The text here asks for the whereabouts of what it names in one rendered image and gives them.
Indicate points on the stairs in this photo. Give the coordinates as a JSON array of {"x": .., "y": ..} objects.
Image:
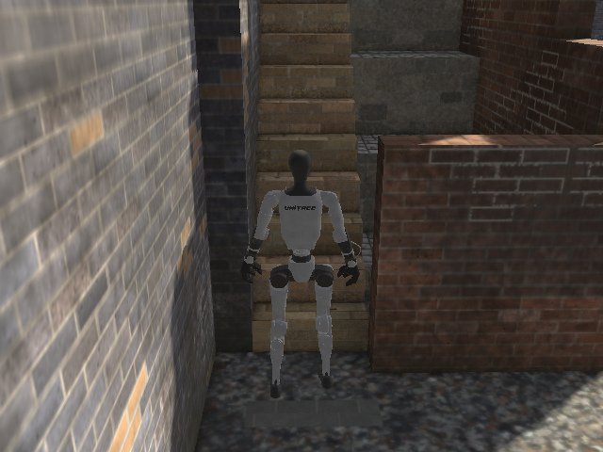
[{"x": 305, "y": 103}]

